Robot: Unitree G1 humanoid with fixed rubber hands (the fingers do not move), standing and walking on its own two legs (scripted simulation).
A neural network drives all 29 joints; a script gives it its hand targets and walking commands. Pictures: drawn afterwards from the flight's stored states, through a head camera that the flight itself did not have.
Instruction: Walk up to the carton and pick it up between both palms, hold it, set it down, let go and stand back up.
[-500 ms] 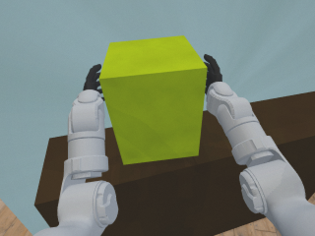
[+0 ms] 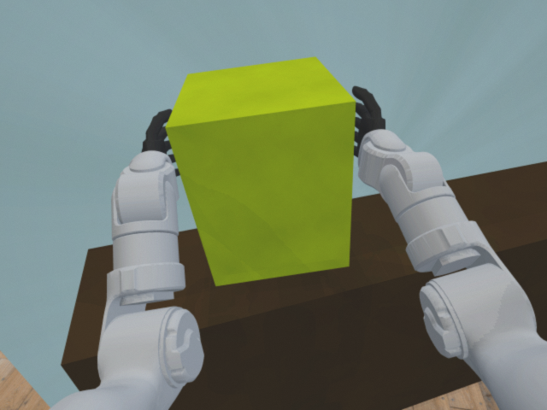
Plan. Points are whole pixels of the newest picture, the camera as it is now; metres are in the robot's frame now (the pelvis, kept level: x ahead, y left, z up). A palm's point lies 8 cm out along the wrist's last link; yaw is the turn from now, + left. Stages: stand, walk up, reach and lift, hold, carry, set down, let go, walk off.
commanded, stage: reach and lift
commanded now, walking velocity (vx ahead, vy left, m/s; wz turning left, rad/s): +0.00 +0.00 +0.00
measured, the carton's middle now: (266, 168) +0.40 -0.01 +0.23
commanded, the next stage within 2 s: hold in 0.28 s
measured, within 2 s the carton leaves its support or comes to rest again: neither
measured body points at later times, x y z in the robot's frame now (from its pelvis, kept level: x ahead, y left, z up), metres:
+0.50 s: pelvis -0.01 -0.01 +0.00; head -0.09 +0.01 +0.44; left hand +0.38 +0.14 +0.28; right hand +0.38 -0.15 +0.30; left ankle +0.01 +0.13 -0.75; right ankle -0.02 -0.13 -0.75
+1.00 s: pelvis -0.01 -0.01 +0.00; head -0.10 +0.01 +0.44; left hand +0.38 +0.14 +0.29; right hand +0.38 -0.15 +0.31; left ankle +0.01 +0.13 -0.75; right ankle -0.02 -0.13 -0.75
